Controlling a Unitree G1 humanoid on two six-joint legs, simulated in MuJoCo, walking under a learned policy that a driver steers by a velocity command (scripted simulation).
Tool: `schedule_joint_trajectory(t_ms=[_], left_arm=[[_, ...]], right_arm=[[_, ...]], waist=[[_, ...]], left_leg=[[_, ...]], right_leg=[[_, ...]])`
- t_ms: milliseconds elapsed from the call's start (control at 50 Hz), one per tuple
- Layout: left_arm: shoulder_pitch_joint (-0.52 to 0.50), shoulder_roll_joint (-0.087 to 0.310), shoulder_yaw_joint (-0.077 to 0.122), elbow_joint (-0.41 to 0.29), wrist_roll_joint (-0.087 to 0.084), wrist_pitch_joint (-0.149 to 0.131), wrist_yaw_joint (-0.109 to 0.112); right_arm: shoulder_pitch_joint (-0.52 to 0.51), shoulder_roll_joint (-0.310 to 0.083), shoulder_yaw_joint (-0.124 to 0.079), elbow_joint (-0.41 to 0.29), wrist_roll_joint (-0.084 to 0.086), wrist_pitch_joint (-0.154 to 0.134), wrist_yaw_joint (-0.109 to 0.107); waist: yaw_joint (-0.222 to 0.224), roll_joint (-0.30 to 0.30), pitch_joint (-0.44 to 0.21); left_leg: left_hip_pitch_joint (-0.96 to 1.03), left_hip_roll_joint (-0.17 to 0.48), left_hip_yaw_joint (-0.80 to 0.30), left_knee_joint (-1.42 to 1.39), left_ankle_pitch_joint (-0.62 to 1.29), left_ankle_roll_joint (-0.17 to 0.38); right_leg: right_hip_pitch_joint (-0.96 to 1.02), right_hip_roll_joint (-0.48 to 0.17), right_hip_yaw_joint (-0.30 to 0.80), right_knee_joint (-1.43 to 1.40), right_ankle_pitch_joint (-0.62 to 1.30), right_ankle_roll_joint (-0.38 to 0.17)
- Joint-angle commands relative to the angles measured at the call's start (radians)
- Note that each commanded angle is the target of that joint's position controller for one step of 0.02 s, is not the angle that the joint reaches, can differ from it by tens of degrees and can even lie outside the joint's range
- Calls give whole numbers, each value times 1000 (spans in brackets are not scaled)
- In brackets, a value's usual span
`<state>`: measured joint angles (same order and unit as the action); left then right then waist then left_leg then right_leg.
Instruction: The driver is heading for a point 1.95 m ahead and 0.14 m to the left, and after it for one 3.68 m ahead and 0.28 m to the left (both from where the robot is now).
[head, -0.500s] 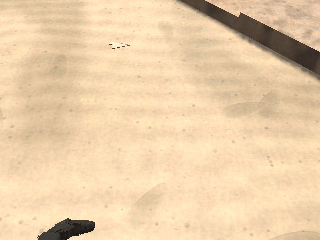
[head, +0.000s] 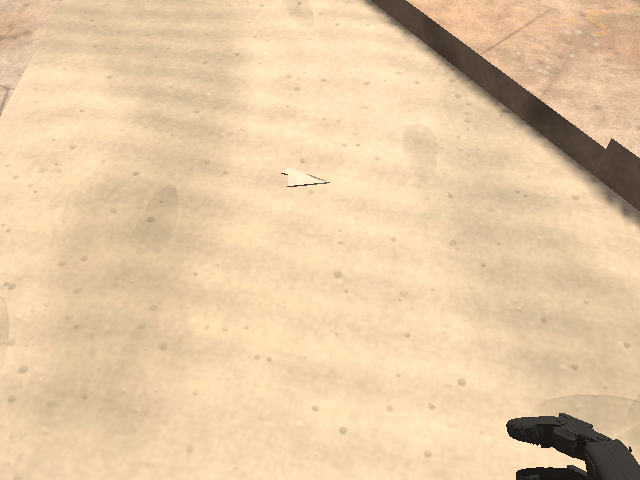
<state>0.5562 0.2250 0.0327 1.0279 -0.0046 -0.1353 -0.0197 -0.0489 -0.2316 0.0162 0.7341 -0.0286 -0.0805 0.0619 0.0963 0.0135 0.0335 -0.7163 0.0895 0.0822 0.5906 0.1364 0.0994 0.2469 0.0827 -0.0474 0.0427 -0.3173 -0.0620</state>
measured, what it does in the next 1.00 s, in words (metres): walks ahead: left foot, then right foot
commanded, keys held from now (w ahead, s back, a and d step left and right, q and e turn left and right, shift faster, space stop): w+shift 1.00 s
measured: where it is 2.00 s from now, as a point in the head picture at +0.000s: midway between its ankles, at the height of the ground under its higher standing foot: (383, 51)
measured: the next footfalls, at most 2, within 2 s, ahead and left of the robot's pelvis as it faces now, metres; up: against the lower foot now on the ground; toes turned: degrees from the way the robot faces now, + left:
left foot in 0.08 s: +0.30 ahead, +0.10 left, +0.00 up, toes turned +4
right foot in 0.54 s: +0.76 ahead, -0.08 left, +0.00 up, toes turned -3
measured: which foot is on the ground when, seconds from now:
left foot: up 0.00-0.06, down 0.08-0.56, up 0.58-0.98, down 1.00-1.00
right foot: down 0.00-0.08, up 0.10-0.52, down 0.54-1.00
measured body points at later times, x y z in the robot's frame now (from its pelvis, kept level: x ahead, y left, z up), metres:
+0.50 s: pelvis +0.50 +0.02 -0.01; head +0.53 +0.01 +0.44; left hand +0.75 +0.22 -0.08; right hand +0.39 -0.23 -0.14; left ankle +0.27 +0.09 -0.72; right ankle +0.72 -0.09 -0.70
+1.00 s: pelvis +1.00 +0.02 -0.02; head +1.03 +0.02 +0.43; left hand +0.90 +0.28 -0.15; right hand +1.25 -0.19 -0.09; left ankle +1.18 +0.10 -0.73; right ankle +0.73 -0.07 -0.71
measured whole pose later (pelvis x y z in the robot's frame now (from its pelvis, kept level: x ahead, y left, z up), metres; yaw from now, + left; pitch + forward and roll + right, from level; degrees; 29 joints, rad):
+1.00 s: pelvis +1.00 +0.02 -0.02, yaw +0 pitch +2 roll -1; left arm 0.52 0.25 0.04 1.03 0.03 -0.10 0.00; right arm -0.03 -0.24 0.01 0.73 -0.04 -0.09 0.03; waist 0.07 0.01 0.04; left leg -0.56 0.00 0.10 0.51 -0.02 0.14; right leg 0.27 0.04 -0.06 0.29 -0.47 -0.05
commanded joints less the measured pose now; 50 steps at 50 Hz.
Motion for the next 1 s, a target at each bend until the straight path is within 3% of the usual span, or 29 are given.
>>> schedule_joint_trajectory(t_ms=[20, 60, 80, 100, 120, 140, 180, 220, 260, 320, 360, 400, 460, 500, 520, 540, 560, 580, 600, 620, 640, 680, 780, 840, 880, 920, 960, 980, 1000], left_arm=[[-28, 214, 34, -46, 15, -2, 18], [-67, 252, 44, -44, 39, 31, 41], [-95, 228, 40, -57, 45, 38, 44], [33, 42, 3, -100, 16, 33, 22], [30, 92, 8, -104, -17, 14, 17], [-142, 135, 17, -150, -12, 11, 27], [-236, 109, 8, -173, 9, 13, 16], [-211, 62, -3, -179, 39, 48, -7], [-280, 42, -11, -215, 50, 67, -25], [-476, 57, -23, -297, 49, 64, -35], [-558, 47, -36, -327, 37, 53, -46], [-615, 56, -38, -341, 24, 51, -48], [-620, 104, -25, -348, 33, 50, -31], [-454, 155, -2, -311, 36, 51, -11], [-249, 187, 17, -245, 36, 53, 4], [-49, 237, 41, -190, 48, 57, 22], [-9, 352, 75, -186, 82, 57, 32], [-20, 305, 77, -180, 54, 62, 11], [-135, 257, 70, -173, 45, 55, 6], [-182, 187, 57, -168, 39, 45, 1], [-210, 147, 47, -157, 43, 39, 1], [-217, 84, 24, -127, 34, 30, 8], [-155, 121, 29, -100, 8, -2, -3], [-108, 154, 32, -91, -12, -18, -4], [-73, 179, 35, -72, -10, -20, 0], [-54, 209, 37, -61, 4, -7, 10], [-59, 260, 47, -52, 34, 20, 32], [-91, 273, 52, -56, 45, 38, 42], [-107, 231, 43, -72, 53, 44, 45]], right_arm=[[18, -109, -30, -42, -4, -9, -18], [344, -173, -64, 53, -3, -6, -45], [536, -224, -88, 107, -16, -1, -64], [587, -333, -120, 112, -51, -2, -74], [580, -287, -122, 116, -24, 3, -53], [464, -234, -116, 121, -13, -2, -48], [388, -131, -94, 140, -12, -19, -42], [387, -67, -71, 171, -2, -28, -49], [411, -83, -73, 193, 18, -45, -49], [454, -103, -75, 201, 25, -59, -38], [473, -119, -77, 202, 37, -70, -36], [521, -156, -82, 217, 43, -77, -41], [556, -195, -82, 237, 30, -64, -52], [556, -239, -90, 247, 2, -38, -73], [526, -255, -95, 245, -9, -19, -84], [498, -229, -91, 230, -16, -13, -88], [628, -46, -53, 185, 25, -20, -60], [609, -106, -62, 180, 44, -40, -56], [453, -131, -67, 134, 42, -43, -65], [384, -127, -61, 117, 33, -48, -62], [362, -105, -56, 114, 21, -41, -55], [388, -61, -45, 106, -8, -6, -32], [118, -60, -25, -14, -16, 10, -7], [25, -46, -11, -38, 7, 2, 8], [-21, -70, -12, -57, 9, -2, 2], [-17, -103, -24, -58, -2, -5, -11], [169, -156, -48, -14, -4, -3, -30], [383, -187, -68, 55, -4, 1, -46], [577, -244, -91, 105, -16, 6, -64]], waist=[[-109, -97, 17], [-270, -137, -161], [-351, -122, -243], [-230, 176, -392], [-236, 189, -497], [-208, 91, -261], [-146, -38, -79], [-68, -4, -23], [-51, 21, 51], [-80, 12, 124], [-96, 2, 131], [-118, 1, 137], [-109, 34, 73], [-17, 105, -58], [81, 112, -159], [164, 94, -249], [41, -210, -395], [48, -209, -482], [13, -131, -256], [-6, -25, -145], [-46, 11, -79], [-124, -33, -23], [-110, -37, 127], [-79, -22, 111], [-72, -35, 137], [-80, -56, 75], [-182, -126, -68], [-284, -131, -172], [-358, -109, -270]], left_leg=[[287, -124, 71, -43, -78, 40], [601, -164, 41, -49, -222, 73], [833, -77, -43, -24, -324, 98], [1169, 255, -507, -25, -510, 207], [1244, 324, -929, -261, -698, 260], [1079, 256, -753, -308, -659, 210], [763, 180, -501, -355, -457, 158], [567, 118, -377, -420, -462, 121], [501, 93, -306, -487, -432, 120], [457, 22, -167, -551, -216, 111], [420, -3, -101, -590, -79, 89], [509, 38, -93, -648, 63, 83], [789, 67, -45, -526, 528, 53], [880, 100, -35, -245, 834, 34], [841, 99, -23, 7, 819, 26], [665, 63, -21, 317, 598, 24], [256, -92, -34, 784, -211, -7], [73, -175, -173, 931, -592, 12], [-36, -88, -179, 923, -479, 28], [-24, -47, -170, 845, -408, 26], [22, -16, -175, 783, -396, 23], [114, 22, -175, 695, -396, -4], [24, 64, -64, 340, -169, -53], [209, 2, 18, 85, 68, -30], [199, -8, 21, -16, 105, -5], [227, -75, 56, -61, 9, 22], [410, -147, 45, -43, -165, 51], [611, -160, 37, -50, -240, 67], [856, -51, -75, 0, -389, 90]], right_leg=[[-120, -256, 12, 138, 1187, -79], [-135, -271, -4, 557, 1279, -64], [-305, -235, -9, 858, 1061, -61], [-694, -89, 5, 1321, 194, -36], [-900, 2, 137, 1498, -147, -47], [-1010, -88, 140, 1476, -21, -65], [-945, -154, 139, 1339, 64, -63], [-852, -191, 141, 1253, 61, -37], [-911, -225, 111, 1170, 79, -10], [-945, -233, 26, 911, 280, 8], [-806, -202, -26, 688, 445, -2], [-742, -170, -53, 581, 550, -22], [-731, -92, -94, 497, 462, -64], [-566, -22, -86, 510, 285, -92], [-373, -9, -74, 499, 215, -109], [-131, -101, 17, 530, 104, -133], [197, -426, 513, 493, -155, -254], [250, -478, 900, 272, -279, -283], [97, -421, 721, 243, -217, -239], [-76, -392, 571, 223, -92, -216], [-214, -346, 467, 195, -32, -186], [-409, -287, 345, 126, -29, -152], [-518, -195, 137, -13, 205, -150], [-502, -179, 57, -91, 430, -124], [-353, -228, 39, -87, 623, -114], [-170, -243, 10, 16, 945, -94], [-81, -277, -1, 310, 1266, -72], [-127, -270, -17, 573, 1247, -62], [-313, -233, -14, 896, 1011, -62]])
